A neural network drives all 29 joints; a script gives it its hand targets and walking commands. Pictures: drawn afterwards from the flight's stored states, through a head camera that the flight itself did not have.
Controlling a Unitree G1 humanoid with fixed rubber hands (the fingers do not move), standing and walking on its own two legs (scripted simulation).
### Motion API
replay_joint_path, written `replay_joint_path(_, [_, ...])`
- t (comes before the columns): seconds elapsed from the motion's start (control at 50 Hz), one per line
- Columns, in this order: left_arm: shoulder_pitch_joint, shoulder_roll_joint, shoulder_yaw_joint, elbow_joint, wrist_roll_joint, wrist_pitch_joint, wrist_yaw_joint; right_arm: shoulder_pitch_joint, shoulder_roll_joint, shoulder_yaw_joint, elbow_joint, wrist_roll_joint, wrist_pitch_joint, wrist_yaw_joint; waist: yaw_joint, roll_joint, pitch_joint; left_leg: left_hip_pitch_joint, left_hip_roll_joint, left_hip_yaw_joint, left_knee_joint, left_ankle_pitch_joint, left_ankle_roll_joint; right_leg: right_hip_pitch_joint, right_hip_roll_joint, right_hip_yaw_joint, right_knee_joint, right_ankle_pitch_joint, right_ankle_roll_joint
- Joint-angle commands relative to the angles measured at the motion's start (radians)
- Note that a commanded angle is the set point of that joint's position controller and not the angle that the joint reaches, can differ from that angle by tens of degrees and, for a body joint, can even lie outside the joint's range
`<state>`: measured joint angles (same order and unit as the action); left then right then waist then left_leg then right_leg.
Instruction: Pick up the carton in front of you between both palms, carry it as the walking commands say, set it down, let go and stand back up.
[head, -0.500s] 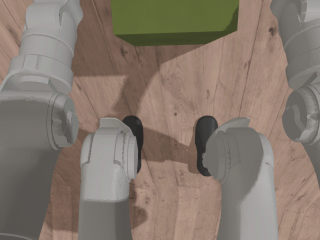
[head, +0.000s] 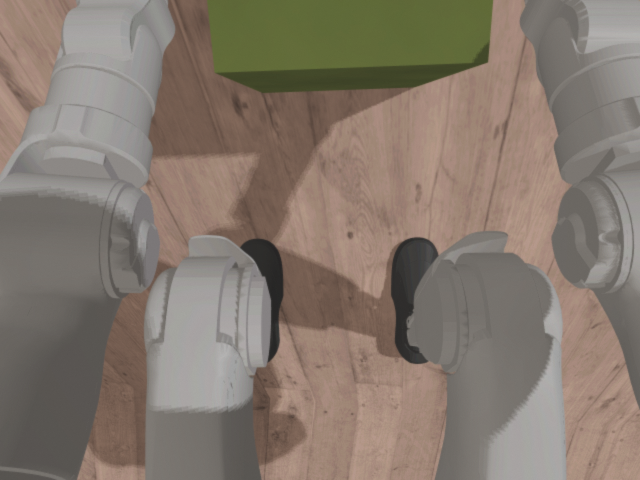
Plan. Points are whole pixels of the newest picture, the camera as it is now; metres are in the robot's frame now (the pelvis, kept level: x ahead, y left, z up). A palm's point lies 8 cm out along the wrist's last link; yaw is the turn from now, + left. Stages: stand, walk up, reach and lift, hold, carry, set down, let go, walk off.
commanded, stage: reach and lift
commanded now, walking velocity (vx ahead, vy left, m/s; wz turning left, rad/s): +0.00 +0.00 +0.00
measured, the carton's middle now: out of the picture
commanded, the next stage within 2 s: none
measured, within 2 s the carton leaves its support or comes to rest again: leaves its support in 0.52 s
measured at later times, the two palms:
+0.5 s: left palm out of the picture +0.56 +0.15 -0.17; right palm out of the picture +0.56 -0.15 -0.17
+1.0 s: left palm out of the picture +0.50 +0.15 +0.05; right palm out of the picture +0.50 -0.15 +0.04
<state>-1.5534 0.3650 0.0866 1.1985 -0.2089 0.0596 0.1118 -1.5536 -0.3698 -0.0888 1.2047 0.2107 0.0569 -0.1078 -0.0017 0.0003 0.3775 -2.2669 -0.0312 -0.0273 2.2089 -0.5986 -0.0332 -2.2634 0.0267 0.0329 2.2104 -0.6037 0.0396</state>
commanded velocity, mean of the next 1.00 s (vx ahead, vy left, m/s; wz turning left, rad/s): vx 0.00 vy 0.00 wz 0.00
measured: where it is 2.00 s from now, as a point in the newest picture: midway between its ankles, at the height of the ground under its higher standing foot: (337, 320)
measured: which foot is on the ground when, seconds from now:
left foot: down 0.00-1.00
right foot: down 0.00-1.00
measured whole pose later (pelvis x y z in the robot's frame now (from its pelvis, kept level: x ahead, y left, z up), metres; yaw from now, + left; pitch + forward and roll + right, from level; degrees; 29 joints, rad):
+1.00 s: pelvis -0.02 +0.00 +0.10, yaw +0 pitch +43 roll +0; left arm -1.19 0.04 0.53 0.77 0.27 0.39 0.04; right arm -1.19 -0.03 -0.53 0.76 -0.27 0.39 -0.03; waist 0.00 0.01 -0.11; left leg -2.10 -0.06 -0.06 1.81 -0.47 -0.05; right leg -2.09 0.05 0.06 1.81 -0.47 0.05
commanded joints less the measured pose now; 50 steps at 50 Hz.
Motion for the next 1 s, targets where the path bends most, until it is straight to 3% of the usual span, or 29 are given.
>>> replay_joint_path(0.0, [-0.287,0.076,-0.008,-0.106,-0.004,-0.017,-0.002,-0.285,-0.082,0.006,-0.103,0.006,-0.019,0.001,-0.004,0.007,-1.188,0.613,-0.015,0.053,-0.158,0.386,-0.007,0.552,0.012,-0.066,-0.161,0.362,0.004])
replay_joint_path(0.06, [-0.35,0.007,-0.05,-0.12,-0.022,-0.011,-0.008,-0.346,-0.014,0.042,-0.114,0.022,-0.014,0.005,-0.006,0.007,-1.181,0.621,-0.021,0.057,-0.168,0.346,-0.007,0.588,0.022,-0.068,-0.169,0.332,-0.005])
replay_joint_path(0.12, [-0.362,-0.013,-0.001,-0.116,0.031,-0.002,-0.005,-0.365,0.005,0.003,-0.109,-0.028,-0.004,0.003,-0.006,0.005,-1.153,0.626,-0.029,0.066,-0.17,0.304,-0.012,0.622,0.03,-0.07,-0.176,0.305,-0.003])
replay_joint_path(0.18, [-0.532,-0.525,-0.108,-0.139,0.039,0.03,-0.122,-0.525,0.531,0.093,-0.133,-0.049,0.029,0.119,-0.01,-0.001,-1.095,0.605,-0.056,0.065,-0.167,0.279,0.004,0.603,0.062,-0.072,-0.172,0.284,-0.015])
replay_joint_path(0.22, [-0.551,-0.788,-0.104,-0.154,0.082,0.068,-0.213,-0.541,0.781,0.094,-0.16,-0.09,0.069,0.21,-0.013,0.001,-1.032,0.572,-0.073,0.083,-0.147,0.248,0.006,0.566,0.075,-0.085,-0.152,0.262,-0.021])
replay_joint_path(0.28, [-0.519,-0.938,-0.085,-0.209,0.104,0.112,-0.288,-0.511,0.925,0.072,-0.203,-0.112,0.113,0.289,-0.001,-0.005,-0.992,0.512,-0.081,0.101,-0.141,0.241,0.018,0.531,0.08,-0.099,-0.142,0.256,-0.025])
replay_joint_path(0.34, [-0.526,-1.003,-0.111,-0.268,0.077,0.138,-0.318,-0.51,0.996,0.102,-0.267,-0.093,0.139,0.316,-0.012,-0.011,-1.052,0.523,-0.082,0.097,-0.13,0.28,0.031,0.529,0.079,-0.101,-0.135,0.297,-0.035])
replay_joint_path(0.42, [-0.569,-1.081,-0.217,-0.408,0.005,0.153,-0.317,-0.555,1.074,0.205,-0.409,-0.02,0.158,0.314,-0.012,-0.005,-1.335,0.641,-0.084,0.105,-0.116,0.417,0.032,0.668,0.085,-0.107,-0.117,0.438,-0.037])
replay_joint_path(0.48, [-0.595,-1.145,-0.304,-0.581,-0.05,0.171,-0.289,-0.598,1.154,0.297,-0.592,0.032,0.173,0.287,-0.003,-0.001,-1.773,0.852,-0.096,0.115,-0.121,0.598,0.023,0.856,0.098,-0.122,-0.121,0.602,-0.028])
replay_joint_path(0.52, [-0.587,-1.202,-0.322,-0.663,-0.052,0.189,-0.275,-0.593,1.209,0.319,-0.697,0.038,0.191,0.275,0.008,0.0,-2.036,0.942,-0.104,0.116,-0.135,0.701,0.021,0.937,0.109,-0.123,-0.135,0.696,-0.021])
replay_joint_path(0.56, [-0.555,-1.251,-0.332,-0.715,-0.019,0.213,-0.256,-0.56,1.248,0.332,-0.743,0.023,0.216,0.263,0.007,-0.001,-2.147,0.969,-0.115,0.12,-0.162,0.704,0.016,0.934,0.121,-0.13,-0.161,0.697,-0.012])
replay_joint_path(0.64, [-0.399,-1.308,-0.275,-0.596,0.071,0.268,-0.271,-0.407,1.295,0.277,-0.618,-0.069,0.266,0.277,0.001,0.006,-1.846,0.824,-0.127,0.131,-0.265,0.553,0.004,0.785,0.133,-0.135,-0.264,0.552,0.003])
replay_joint_path(0.7, [-0.303,-1.329,-0.151,-0.453,0.176,0.285,-0.292,-0.327,1.317,0.153,-0.483,-0.174,0.283,0.294,0.001,0.004,-1.495,0.637,-0.13,0.125,-0.36,0.333,0.004,0.623,0.13,-0.128,-0.356,0.339,-0.005])
replay_joint_path(0.76, [-0.278,-1.313,-0.031,-0.365,0.265,0.294,-0.305,-0.292,1.298,0.033,-0.399,-0.269,0.294,0.306,-0.002,0.006,-1.324,0.567,-0.134,0.114,-0.442,0.2,0.014,0.549,0.13,-0.126,-0.436,0.207,-0.021])
replay_joint_path(0.86, [-0.292,-1.305,0.052,-0.33,0.333,0.302,-0.314,-0.304,1.278,-0.054,-0.367,-0.342,0.3,0.313,-0.009,0.012,-1.332,0.598,-0.138,0.115,-0.536,0.125,0.022,0.593,0.136,-0.122,-0.531,0.136,-0.036])
replay_joint_path(0.98, [-0.305,-1.363,0.01,-0.395,0.321,0.328,-0.33,-0.318,1.339,-0.009,-0.426,-0.328,0.326,0.328,-0.006,0.012,-1.52,0.728,-0.137,0.122,-0.616,0.139,0.017,0.74,0.136,-0.124,-0.61,0.156,-0.029])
